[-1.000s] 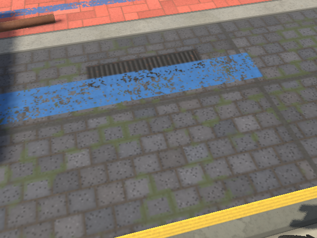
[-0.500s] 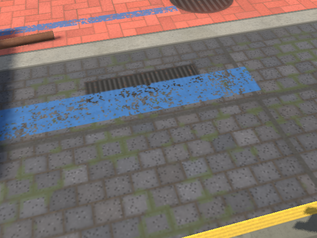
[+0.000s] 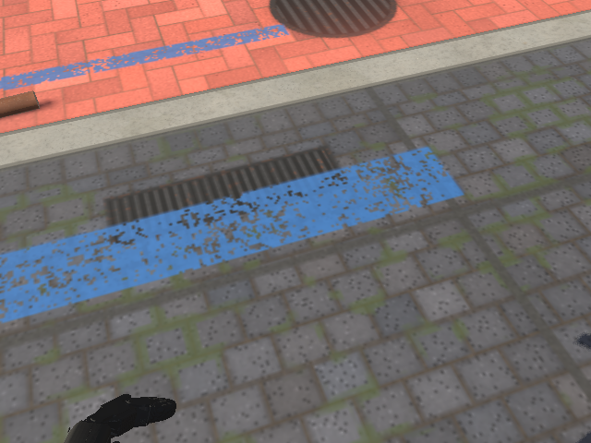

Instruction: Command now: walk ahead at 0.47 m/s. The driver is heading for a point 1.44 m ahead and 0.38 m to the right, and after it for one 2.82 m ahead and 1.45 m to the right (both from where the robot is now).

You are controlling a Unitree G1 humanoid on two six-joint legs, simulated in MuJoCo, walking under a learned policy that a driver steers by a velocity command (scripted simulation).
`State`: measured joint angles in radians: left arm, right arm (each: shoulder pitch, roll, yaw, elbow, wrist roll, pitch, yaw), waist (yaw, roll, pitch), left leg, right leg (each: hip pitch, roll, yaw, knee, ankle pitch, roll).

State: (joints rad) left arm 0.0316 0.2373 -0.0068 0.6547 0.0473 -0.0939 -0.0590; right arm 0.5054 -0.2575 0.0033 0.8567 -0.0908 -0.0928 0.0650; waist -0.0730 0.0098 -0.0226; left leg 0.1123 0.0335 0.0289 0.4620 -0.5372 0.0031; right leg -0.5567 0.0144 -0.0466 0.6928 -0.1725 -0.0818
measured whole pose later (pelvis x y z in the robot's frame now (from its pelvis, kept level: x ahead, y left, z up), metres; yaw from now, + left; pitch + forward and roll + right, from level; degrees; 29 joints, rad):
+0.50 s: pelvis +0.29 +0.03 -0.02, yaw +0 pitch +1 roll -4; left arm 0.54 0.19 -0.04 0.97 0.07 -0.12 -0.04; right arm 0.08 -0.23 0.04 0.72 -0.09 -0.03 0.05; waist 0.14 0.05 -0.01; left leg -0.51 0.11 -0.03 0.44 0.26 0.03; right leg -0.04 0.05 -0.04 0.68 -0.66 0.00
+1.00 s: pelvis +0.59 +0.06 -0.08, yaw -7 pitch +3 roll +3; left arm 0.02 0.23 0.03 0.72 -0.02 -0.06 -0.04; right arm 0.35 -0.26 -0.06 0.98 0.01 -0.07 -0.02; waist -0.07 -0.04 -0.02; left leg 0.05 -0.05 0.15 0.28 -0.39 0.01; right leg -0.63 -0.04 0.00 0.61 -0.02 -0.08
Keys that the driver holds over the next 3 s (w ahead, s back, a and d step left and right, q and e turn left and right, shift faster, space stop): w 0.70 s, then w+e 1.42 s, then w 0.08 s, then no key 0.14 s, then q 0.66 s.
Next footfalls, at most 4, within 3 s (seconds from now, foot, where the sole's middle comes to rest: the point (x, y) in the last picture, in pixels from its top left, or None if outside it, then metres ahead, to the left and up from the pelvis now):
0.56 left None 0.49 0.17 -0.85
1.04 right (313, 347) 0.77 -0.06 -0.85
1.52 left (264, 256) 1.08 0.05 -0.85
2.04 right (387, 229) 1.16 -0.33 -0.85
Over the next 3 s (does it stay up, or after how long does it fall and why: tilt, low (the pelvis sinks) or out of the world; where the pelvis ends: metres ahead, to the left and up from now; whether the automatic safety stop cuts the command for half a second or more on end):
stays up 1.29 -0.38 -0.07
